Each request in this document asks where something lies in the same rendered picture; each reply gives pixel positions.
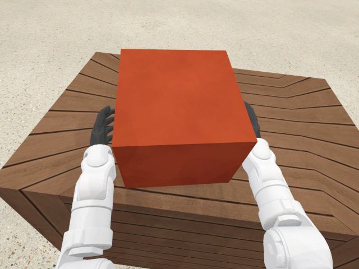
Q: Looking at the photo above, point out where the carton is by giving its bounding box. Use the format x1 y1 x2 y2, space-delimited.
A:
112 49 257 189

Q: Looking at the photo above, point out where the pedestal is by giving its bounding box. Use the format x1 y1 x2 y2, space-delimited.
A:
0 52 359 269

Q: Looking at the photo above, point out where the left robot hand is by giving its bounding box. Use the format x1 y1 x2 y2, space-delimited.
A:
90 106 115 146

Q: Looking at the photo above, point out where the right robot hand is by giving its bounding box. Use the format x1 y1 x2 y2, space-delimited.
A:
244 101 261 138

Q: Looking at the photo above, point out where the right robot forearm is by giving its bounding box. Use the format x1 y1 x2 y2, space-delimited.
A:
242 138 333 267

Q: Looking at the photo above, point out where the robot left upper arm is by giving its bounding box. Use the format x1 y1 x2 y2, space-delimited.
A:
59 258 116 269

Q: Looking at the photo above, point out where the robot right upper arm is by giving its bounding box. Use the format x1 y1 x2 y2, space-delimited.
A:
263 226 333 269

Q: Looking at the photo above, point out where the left robot forearm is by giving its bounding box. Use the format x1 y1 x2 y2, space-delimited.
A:
55 144 116 269

